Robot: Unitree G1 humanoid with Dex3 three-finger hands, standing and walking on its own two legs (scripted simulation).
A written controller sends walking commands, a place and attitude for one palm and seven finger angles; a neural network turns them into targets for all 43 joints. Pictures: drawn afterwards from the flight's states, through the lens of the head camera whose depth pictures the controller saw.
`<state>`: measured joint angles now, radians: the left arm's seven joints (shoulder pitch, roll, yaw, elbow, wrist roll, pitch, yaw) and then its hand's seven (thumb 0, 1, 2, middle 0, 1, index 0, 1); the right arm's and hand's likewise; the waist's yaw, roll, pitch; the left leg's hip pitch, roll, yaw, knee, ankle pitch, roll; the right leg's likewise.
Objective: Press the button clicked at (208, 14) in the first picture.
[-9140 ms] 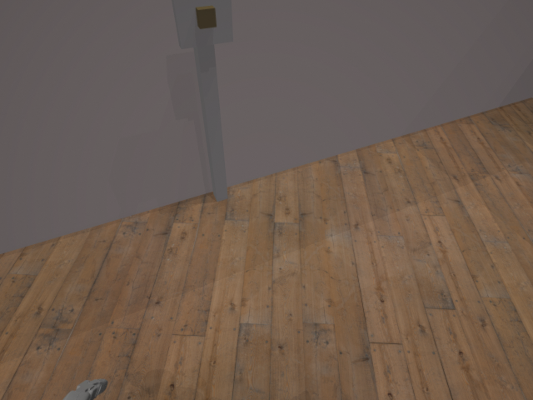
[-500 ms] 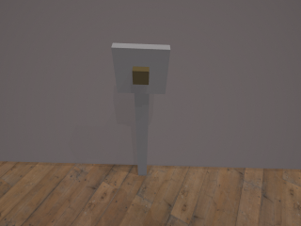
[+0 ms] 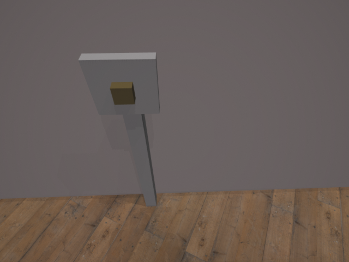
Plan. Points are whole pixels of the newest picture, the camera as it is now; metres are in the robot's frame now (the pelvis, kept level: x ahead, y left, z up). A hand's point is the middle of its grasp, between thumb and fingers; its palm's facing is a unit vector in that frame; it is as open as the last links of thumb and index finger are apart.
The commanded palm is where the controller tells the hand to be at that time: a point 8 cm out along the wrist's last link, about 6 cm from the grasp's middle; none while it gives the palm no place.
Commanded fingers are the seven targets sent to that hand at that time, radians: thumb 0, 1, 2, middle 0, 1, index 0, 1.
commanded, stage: come to a stop and stand still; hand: left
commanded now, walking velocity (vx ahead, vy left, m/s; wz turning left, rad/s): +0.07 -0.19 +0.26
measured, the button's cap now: (123, 92) +0.50 +0.16 +0.12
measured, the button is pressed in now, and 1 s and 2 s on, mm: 0 0 0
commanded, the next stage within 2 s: look again from close up in 1.02 s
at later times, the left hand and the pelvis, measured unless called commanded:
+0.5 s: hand out of the picture +0.05 +0.13 -0.17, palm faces +0.12 -0.97 -0.20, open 7.4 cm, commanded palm none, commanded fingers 0.00 0.90 0.90 -0.20 -0.30 -0.20 -0.30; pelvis +0.02 -0.05 +0.00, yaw +2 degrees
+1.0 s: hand out of the picture -0.01 +0.05 -0.18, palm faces +0.05 -0.99 -0.11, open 7.4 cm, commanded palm none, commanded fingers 0.00 0.90 0.90 -0.20 -0.30 -0.20 -0.30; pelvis +0.01 -0.10 +0.00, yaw +1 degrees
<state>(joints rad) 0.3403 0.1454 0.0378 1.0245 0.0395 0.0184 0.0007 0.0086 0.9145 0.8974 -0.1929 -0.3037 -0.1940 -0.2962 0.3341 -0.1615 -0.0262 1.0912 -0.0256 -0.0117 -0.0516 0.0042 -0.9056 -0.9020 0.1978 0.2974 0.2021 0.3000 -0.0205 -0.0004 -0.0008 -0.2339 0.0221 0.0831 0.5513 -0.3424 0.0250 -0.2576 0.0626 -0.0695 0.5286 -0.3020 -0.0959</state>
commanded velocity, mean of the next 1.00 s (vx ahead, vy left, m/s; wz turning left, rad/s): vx -0.03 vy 0.03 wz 0.01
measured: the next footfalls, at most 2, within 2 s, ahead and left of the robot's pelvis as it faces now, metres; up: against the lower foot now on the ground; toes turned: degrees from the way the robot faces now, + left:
left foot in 0.36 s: +0.11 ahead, +0.03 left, +0.00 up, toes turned +3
right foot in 0.66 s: +0.01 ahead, -0.22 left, +0.00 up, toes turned +0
